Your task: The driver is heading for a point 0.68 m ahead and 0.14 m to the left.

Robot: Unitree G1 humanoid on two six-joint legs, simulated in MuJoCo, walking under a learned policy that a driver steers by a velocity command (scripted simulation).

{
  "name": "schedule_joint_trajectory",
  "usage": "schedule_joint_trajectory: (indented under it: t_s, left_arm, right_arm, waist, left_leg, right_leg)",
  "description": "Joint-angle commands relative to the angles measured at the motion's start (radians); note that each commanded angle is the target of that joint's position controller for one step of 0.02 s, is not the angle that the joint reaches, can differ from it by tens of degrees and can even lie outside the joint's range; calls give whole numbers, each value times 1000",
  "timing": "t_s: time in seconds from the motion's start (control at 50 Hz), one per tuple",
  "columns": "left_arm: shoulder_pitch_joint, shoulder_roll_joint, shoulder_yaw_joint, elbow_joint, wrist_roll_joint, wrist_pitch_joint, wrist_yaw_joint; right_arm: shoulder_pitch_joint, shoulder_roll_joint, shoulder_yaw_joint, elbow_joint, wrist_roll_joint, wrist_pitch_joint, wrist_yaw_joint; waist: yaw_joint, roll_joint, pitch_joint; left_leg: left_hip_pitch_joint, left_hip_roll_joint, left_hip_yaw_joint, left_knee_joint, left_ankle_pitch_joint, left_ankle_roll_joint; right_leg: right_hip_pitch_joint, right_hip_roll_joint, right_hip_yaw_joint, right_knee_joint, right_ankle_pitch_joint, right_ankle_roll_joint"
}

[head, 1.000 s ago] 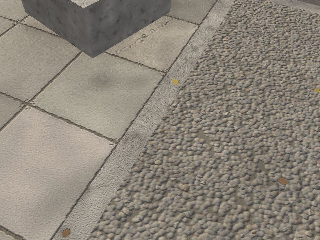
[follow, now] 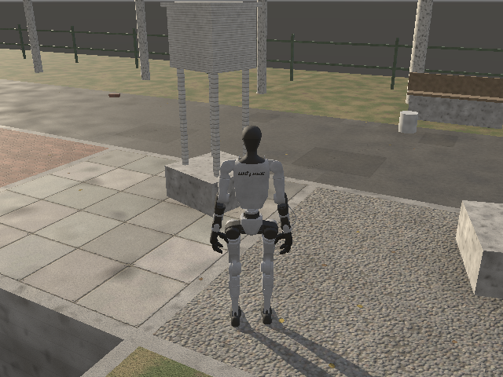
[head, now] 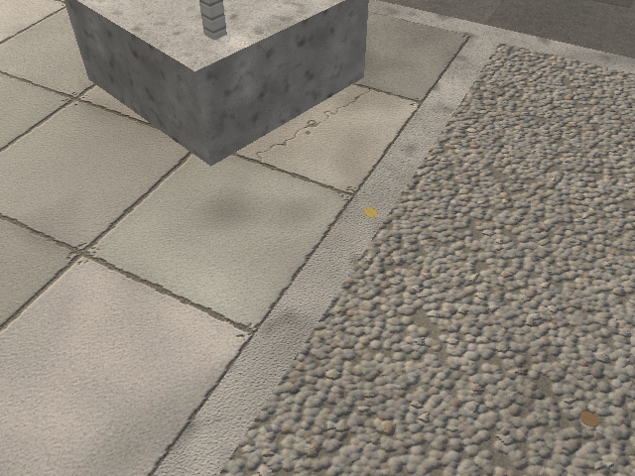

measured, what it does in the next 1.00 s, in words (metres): walks ahead, turning left: left foot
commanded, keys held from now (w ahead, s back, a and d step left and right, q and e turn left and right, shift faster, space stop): w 0.24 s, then w+q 0.76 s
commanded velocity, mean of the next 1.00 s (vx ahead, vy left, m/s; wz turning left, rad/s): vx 0.43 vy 0.00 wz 0.32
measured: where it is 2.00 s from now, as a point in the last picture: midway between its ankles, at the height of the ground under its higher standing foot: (285, 427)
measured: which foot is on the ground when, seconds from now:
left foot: down 0.00-0.20, up 0.22-0.64, down 0.66-1.00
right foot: down 0.00-0.66, up 0.68-1.00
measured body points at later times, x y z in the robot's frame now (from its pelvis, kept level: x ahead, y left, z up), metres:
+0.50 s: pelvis +0.17 -0.03 -0.01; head +0.19 -0.04 +0.44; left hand +0.05 +0.18 -0.14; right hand +0.29 -0.26 -0.15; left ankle +0.27 +0.09 -0.69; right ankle +0.04 -0.11 -0.74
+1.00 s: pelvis +0.44 +0.04 +0.00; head +0.46 +0.06 +0.45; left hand +0.53 +0.32 -0.11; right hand +0.51 -0.23 -0.13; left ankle +0.37 +0.05 -0.74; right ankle +0.65 -0.09 -0.67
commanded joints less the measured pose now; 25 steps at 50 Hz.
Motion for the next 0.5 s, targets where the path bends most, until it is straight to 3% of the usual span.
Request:
schedule_joint_trajectory:
  t_s: [0.02, 0.06, 0.08, 0.1, 0.16, 0.18, 0.2, 0.22, 0.24, 0.26, 0.28, 0.3, 0.34, 0.4, 0.5]
  left_arm:
    - [-9, 67, 16, -57, 8, -10, -9]
    - [-62, 33, 11, -97, 21, -32, -23]
    - [-90, 57, 16, -116, 26, -42, -28]
    - [-93, 70, 22, -128, 22, -52, -34]
    - [2, 39, 24, -118, 9, -73, -45]
    - [89, 30, 28, -84, 2, -77, -41]
    - [189, 51, 39, -49, 3, -81, -34]
    - [314, 122, 58, -27, 15, -89, -22]
    - [420, 225, 84, -4, 8, -82, -21]
    - [341, 182, 75, -19, 16, -74, -16]
    - [243, 150, 66, -57, 16, -80, -20]
    - [183, 133, 60, -77, 14, -88, -20]
    - [155, 98, 46, -83, 10, -106, -13]
    - [222, 80, 34, -55, 8, -118, -8]
    - [204, 87, 22, -60, 10, -124, 0]
  right_arm:
    - [112, -104, -27, -14, -1, -4, 2]
    - [176, -157, -51, 7, -4, -12, 0]
    - [170, -164, -58, 4, -4, -17, 2]
    - [150, -163, -61, -4, -6, -23, 5]
    - [51, -158, -67, -31, 5, -36, 11]
    - [17, -151, -68, -44, 8, -38, 13]
    - [-5, -135, -66, -58, 4, -45, 14]
    - [-39, -76, -49, -87, 0, -57, 21]
    - [-45, -51, -43, -130, -4, -65, 30]
    - [-79, -117, -58, -137, -29, -64, 39]
    - [-92, -95, -55, -138, -23, -69, 50]
    - [-76, -73, -51, -128, -11, -74, 57]
    - [-65, -80, -59, -118, -15, -67, 67]
    - [-108, -67, -61, -140, -11, -49, 68]
    - [-339, -32, -35, -248, -5, -45, 75]
  waist:
    - [-34, 58, 193]
    - [-56, 159, 164]
    - [-56, 147, 168]
    - [-43, 124, 164]
    - [38, 117, 179]
    - [76, 93, 173]
    - [110, 38, 154]
    - [160, -154, 112]
    - [167, -325, 91]
    - [114, -161, 157]
    - [71, -74, 182]
    - [41, -47, 182]
    - [12, -42, 152]
    - [6, -67, 117]
    - [25, -91, 166]
  left_leg:
    - [-71, 131, -229, -182, -424, 101]
    - [36, 274, -419, -311, -455, 172]
    - [15, 319, -458, -348, -429, 194]
    - [-3, 324, -453, -357, -397, 196]
    - [-150, 244, -301, -294, -309, 149]
    - [-244, 190, -232, -228, -276, 128]
    - [-346, 139, -169, -117, -228, 106]
    - [-461, 40, -33, 181, -149, 66]
    - [-627, -43, 58, 442, -213, 51]
    - [-656, 27, -19, 604, -179, 68]
    - [-652, 55, -57, 641, -84, 74]
    - [-620, 71, -73, 638, -3, 66]
    - [-582, 73, -65, 620, 91, 47]
    - [-606, 47, -21, 621, 153, 36]
    - [-492, 18, 91, 291, 279, 37]
  right_leg:
    - [-237, -40, 80, -17, -311, -51]
    - [-307, -3, -45, 169, -96, -25]
    - [-311, -35, -53, 229, -64, -20]
    - [-300, -48, -47, 255, -88, -21]
    - [-89, -38, -81, 86, -68, -35]
    - [75, 1, -107, -2, -16, -36]
    - [237, -7, -67, -59, -10, -39]
    - [364, -208, 224, -223, -183, -68]
    - [403, -408, 597, -359, -370, -165]
    - [305, -428, 580, -340, -374, -190]
    - [238, -391, 482, -344, -307, -170]
    - [207, -349, 376, -362, -185, -144]
    - [210, -291, 204, -369, 63, -101]
    - [252, -257, 35, -320, 449, -74]
    - [150, -221, -123, -330, 622, -56]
